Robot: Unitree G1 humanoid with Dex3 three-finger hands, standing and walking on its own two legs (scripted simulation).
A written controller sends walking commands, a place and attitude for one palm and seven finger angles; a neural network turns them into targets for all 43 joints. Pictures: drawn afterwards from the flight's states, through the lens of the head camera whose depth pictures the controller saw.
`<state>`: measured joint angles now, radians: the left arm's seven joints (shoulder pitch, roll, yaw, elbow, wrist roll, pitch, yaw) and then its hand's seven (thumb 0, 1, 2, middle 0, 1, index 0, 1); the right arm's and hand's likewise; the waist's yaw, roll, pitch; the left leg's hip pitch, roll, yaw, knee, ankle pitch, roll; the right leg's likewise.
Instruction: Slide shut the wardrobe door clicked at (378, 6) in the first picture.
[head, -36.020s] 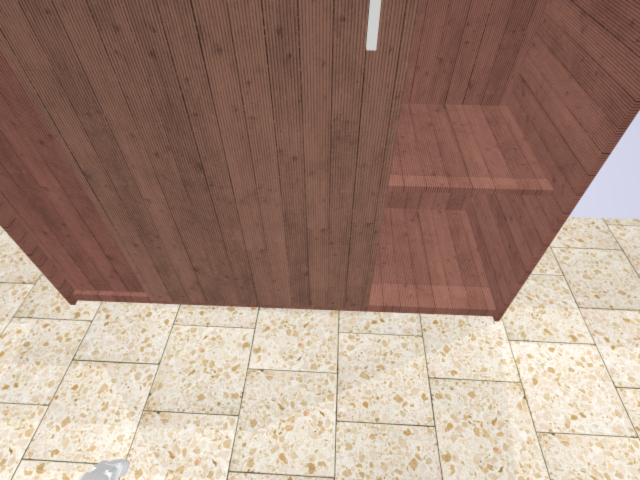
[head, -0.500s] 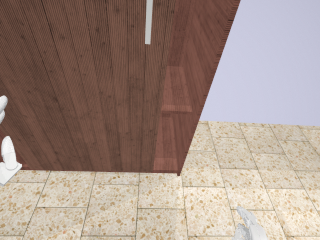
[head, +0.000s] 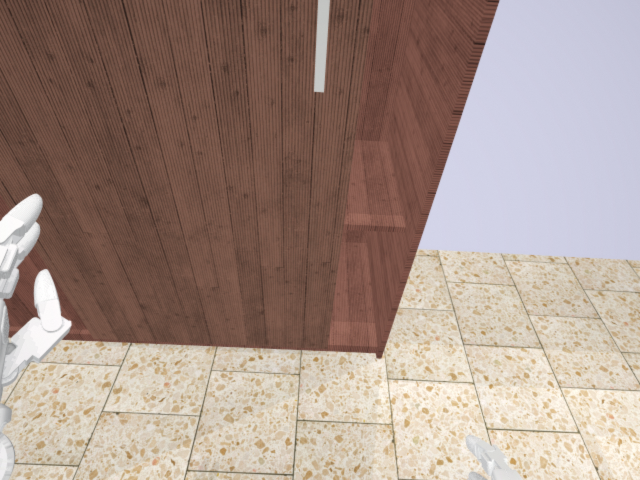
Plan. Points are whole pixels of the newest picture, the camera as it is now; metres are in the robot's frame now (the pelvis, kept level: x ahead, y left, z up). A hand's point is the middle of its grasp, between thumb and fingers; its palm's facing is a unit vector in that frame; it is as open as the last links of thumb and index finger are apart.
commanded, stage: let the arm hang, fingers relaxed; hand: left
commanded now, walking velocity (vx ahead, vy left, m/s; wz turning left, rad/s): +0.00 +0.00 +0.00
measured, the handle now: (321, 41) +0.69 +0.06 +0.28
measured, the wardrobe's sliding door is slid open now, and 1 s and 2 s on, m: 0.17 0.17 0.17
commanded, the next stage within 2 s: look to check the result in 1.08 s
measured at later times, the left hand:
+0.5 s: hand out of the picture -0.06 +0.19 -0.17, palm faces +0.07 -0.98 -0.21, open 7.1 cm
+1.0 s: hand out of the picture -0.01 +0.19 -0.17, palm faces +0.06 -0.98 -0.18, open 7.3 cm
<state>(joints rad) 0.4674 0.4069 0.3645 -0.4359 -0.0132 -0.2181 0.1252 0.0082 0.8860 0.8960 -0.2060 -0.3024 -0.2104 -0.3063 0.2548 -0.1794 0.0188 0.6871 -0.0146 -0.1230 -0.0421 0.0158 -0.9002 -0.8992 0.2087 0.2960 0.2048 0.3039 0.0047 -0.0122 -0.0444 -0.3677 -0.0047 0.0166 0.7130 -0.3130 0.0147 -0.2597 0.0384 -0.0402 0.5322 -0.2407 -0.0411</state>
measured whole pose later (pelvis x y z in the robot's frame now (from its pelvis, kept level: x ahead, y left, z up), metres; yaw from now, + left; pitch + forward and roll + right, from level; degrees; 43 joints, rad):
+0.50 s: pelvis -0.01 +0.00 +0.01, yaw +3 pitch -1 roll -1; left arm 0.36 0.20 0.01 1.11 0.01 0.04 0.02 -0.01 0.95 0.89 -0.20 -0.30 -0.20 -0.30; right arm 0.36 -0.15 -0.01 1.09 -0.02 0.03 -0.04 0.01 -0.91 -0.90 0.20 0.29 0.20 0.30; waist -0.01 0.00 0.04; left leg -0.29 -0.02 -0.02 0.48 -0.18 0.03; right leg -0.22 0.05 0.00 0.42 -0.20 -0.03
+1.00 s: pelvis -0.01 +0.02 +0.01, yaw +2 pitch -1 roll -1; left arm 0.27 0.15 0.01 1.13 0.02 0.01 0.03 0.01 0.92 0.90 -0.20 -0.30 -0.20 -0.30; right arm 0.30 -0.13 -0.02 1.10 -0.02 0.01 -0.04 0.01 -0.92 -0.90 0.20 0.29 0.20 0.30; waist -0.01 0.01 0.01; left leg -0.25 -0.05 0.00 0.42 -0.15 0.05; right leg -0.21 0.02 0.02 0.42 -0.19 0.00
